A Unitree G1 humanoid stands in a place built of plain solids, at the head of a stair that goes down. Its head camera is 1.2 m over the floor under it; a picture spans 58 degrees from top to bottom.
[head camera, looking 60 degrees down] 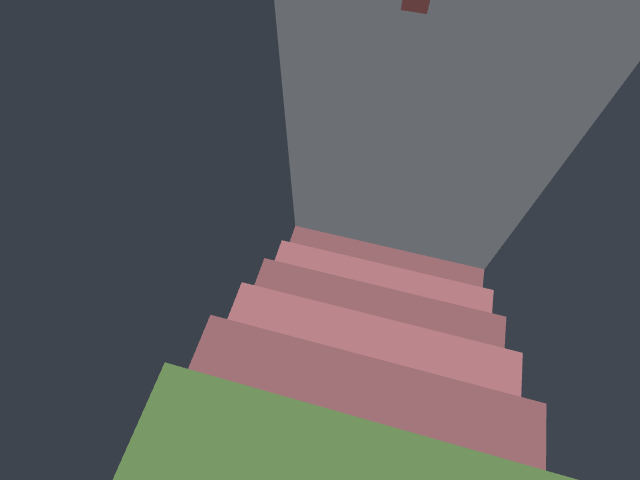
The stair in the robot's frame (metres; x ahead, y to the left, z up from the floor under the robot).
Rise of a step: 0.19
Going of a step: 0.22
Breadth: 1.10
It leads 15 degrees to the right of straight ahead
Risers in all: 6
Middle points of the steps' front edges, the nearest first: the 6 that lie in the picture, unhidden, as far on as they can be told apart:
0.16 -0.10 0.00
0.37 -0.16 -0.19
0.58 -0.22 -0.39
0.79 -0.27 -0.58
1.00 -0.33 -0.78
1.21 -0.39 -0.97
